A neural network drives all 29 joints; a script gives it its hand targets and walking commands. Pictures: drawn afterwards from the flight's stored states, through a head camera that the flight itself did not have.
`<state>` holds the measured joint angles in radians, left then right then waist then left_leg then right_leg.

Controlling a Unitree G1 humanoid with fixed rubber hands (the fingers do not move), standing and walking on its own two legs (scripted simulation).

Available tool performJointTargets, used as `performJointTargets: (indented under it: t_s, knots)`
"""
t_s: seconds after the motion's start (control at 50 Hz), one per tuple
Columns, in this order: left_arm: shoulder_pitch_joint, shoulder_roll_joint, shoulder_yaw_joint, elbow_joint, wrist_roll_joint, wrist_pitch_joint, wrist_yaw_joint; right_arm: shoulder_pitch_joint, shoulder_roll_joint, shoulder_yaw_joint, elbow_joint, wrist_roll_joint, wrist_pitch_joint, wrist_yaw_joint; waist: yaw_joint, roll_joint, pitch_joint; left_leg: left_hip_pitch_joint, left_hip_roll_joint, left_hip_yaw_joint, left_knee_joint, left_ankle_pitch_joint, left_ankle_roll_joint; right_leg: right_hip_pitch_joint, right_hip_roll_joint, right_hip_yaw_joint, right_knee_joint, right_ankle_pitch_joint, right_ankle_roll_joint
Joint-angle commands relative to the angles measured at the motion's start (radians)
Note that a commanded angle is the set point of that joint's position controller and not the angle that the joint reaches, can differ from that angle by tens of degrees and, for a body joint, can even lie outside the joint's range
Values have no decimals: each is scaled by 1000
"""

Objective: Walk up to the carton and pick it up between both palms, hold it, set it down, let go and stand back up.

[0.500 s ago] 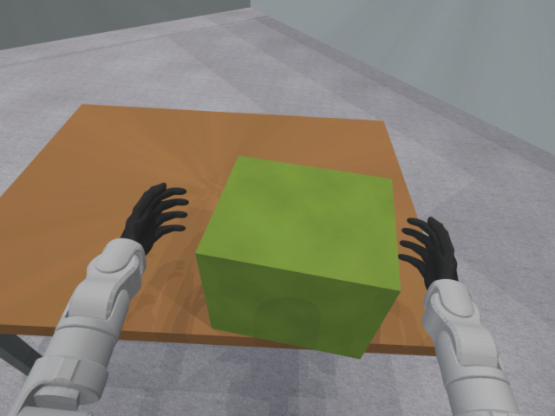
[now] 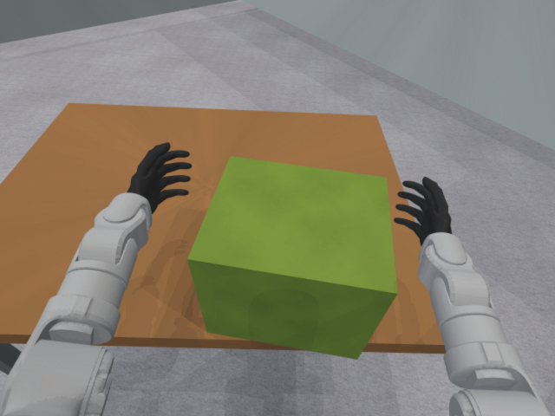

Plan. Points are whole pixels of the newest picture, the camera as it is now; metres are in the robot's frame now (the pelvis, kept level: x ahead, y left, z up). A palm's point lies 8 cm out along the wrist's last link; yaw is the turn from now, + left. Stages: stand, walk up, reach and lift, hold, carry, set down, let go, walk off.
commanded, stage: reach and lift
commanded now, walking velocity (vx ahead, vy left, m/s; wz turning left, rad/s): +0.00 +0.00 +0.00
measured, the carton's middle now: (293, 257) +0.39 -0.05 -0.02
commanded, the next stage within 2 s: none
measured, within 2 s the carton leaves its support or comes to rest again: neither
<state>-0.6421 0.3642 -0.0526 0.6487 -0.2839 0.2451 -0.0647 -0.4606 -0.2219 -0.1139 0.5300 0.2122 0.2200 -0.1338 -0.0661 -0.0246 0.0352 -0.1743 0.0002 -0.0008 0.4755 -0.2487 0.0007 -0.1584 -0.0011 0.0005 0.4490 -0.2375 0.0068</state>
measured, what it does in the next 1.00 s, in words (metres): stands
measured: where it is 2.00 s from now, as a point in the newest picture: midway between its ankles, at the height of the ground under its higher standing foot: outside the picture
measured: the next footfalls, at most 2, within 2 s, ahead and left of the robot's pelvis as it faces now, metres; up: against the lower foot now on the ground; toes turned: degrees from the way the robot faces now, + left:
none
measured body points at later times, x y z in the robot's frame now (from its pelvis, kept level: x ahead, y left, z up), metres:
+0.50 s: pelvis +0.00 +0.00 +0.00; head +0.04 +0.01 +0.45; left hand +0.43 +0.20 +0.05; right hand +0.35 -0.26 +0.03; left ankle +0.01 +0.11 -0.74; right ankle +0.01 -0.13 -0.74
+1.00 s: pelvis +0.00 +0.02 -0.01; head +0.09 +0.02 +0.43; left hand +0.44 +0.21 +0.01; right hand +0.35 -0.25 -0.02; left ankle +0.01 +0.11 -0.74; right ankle +0.01 -0.13 -0.74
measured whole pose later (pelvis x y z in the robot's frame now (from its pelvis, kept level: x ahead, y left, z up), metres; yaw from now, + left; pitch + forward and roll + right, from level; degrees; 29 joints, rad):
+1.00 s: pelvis +0.00 +0.02 -0.01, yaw -1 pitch +18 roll -2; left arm -0.72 0.36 -0.10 1.20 -0.28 -0.35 -0.05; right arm -0.55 -0.22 -0.07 1.12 0.28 -0.39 -0.07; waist -0.08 0.04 -0.16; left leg -0.67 0.00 0.00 0.61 -0.26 0.00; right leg -0.62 0.00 0.00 0.52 -0.22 0.03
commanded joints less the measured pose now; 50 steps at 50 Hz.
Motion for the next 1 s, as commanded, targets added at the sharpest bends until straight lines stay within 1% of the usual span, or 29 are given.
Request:
performJointTargets:
  t_s: [0.0, 0.06, 0.14, 0.16, 0.2, 0.28, 0.32, 0.38, 0.42, 0.46, 0.5, 0.56, 0.58, 0.6, 0.68, 0.76, 0.8, 0.88, 0.98]
  knots:
    - [-637, 300, 73, 50, -18, -51, 7, -581, -276, -73, -40, 53, -51, 5, -92, 37, -413, 38, -8, 5, -87, 243, -16, 44, 18, 3, -80, 397, 4]
    - [-638, 287, 54, 107, -15, -75, 5, -587, -268, -66, 13, 47, -65, 8, -94, 38, -422, 37, -7, 4, -78, 249, -18, 30, 19, -1, -77, 394, 3]
    - [-589, 256, 35, 166, 0, -122, -6, -549, -250, -58, 75, 31, -105, 9, -101, 41, -444, 62, -7, 1, -55, 297, -25, 6, 22, -11, -71, 421, 4]
    - [-577, 244, 29, 173, 3, -140, -9, -535, -242, -58, 86, 28, -121, 9, -105, 47, -452, 71, -7, -1, -45, 315, -28, -3, 24, -15, -69, 428, 4]
    - [-553, 226, 20, 207, 8, -180, -14, -513, -227, -42, 112, 21, -155, 10, -102, 45, -453, 78, -7, -4, -33, 330, -30, -22, 24, -19, -65, 426, 6]
    - [-518, 196, 2, 248, 8, -285, -16, -487, -202, -19, 152, 20, -248, 17, -96, 53, -506, 93, -7, -9, 5, 363, -38, -68, 26, -27, -48, 419, 8]
    - [-491, 179, -8, 315, 6, -336, -17, -472, -188, -5, 206, 18, -290, 21, -92, 53, -519, 81, -7, -13, 20, 349, -38, -97, 24, -29, -42, 392, 7]
    - [-474, 153, -31, 418, 2, -408, -18, -460, -170, 18, 301, 15, -342, 32, -90, 59, -514, 42, -4, -16, 30, 295, -37, -157, 20, -33, -34, 322, 4]
    - [-479, 136, -55, 470, -13, -458, -17, -464, -158, 34, 350, 20, -380, 39, -93, 69, -534, 15, -2, -20, 44, 267, -38, -199, 18, -36, -24, 284, 0]
    - [-494, 131, -81, 503, -35, -510, -14, -478, -152, 46, 377, 34, -423, 45, -101, 87, -581, -5, -2, -25, 71, 266, -41, -243, 17, -42, -3, 272, -1]
    - [-507, 119, -105, 511, -57, -563, -8, -489, -150, 54, 405, 54, -474, 50, -106, 117, -650, -1, 0, -31, 110, 307, -51, -297, 19, -52, 22, 283, -4]
    - [-522, 103, -118, 520, -75, -631, 3, -506, -150, 68, 446, 85, -548, 60, -95, 155, -773, 21, 5, -43, 181, 418, -69, -380, 24, -64, 65, 313, -8]
    - [-534, 97, -123, 504, -80, -648, 8, -514, -154, 67, 451, 93, -571, 61, -95, 169, -819, 37, 8, -48, 202, 464, -77, -404, 28, -68, 77, 326, -9]
    - [-537, 95, -119, 498, -81, -662, 11, -523, -159, 69, 452, 100, -592, 62, -88, 174, -861, 48, 10, -51, 221, 504, -82, -421, 30, -71, 86, 338, -10]
    - [-500, 82, -96, 463, -63, -686, 21, -509, -202, 66, 458, 116, -656, 69, -73, 180, -973, 107, 17, -59, 266, 656, -110, -468, 45, -79, 102, 392, -13]
    - [-446, 67, -81, 451, -47, -683, 19, -471, -232, 69, 475, 127, -684, 75, -70, 159, -959, 130, 23, -67, 268, 709, -120, -493, 56, -80, 95, 399, -14]
    - [-431, 58, -80, 456, -44, -679, 17, -464, -238, 72, 490, 130, -688, 77, -72, 147, -926, 128, 25, -69, 259, 702, -120, -501, 57, -78, 86, 385, -14]
    - [-445, 46, -91, 483, -47, -675, 19, -481, -232, 83, 504, 133, -682, 81, -69, 140, -874, 99, 28, -74, 240, 646, -113, -521, 49, -73, 74, 338, -16]
    - [-489, 0, -116, 510, -49, -676, 17, -532, -178, 97, 485, 119, -664, 76, -71, 122, -833, 44, 26, -72, 224, 550, -98, -519, 37, -67, 71, 302, -18]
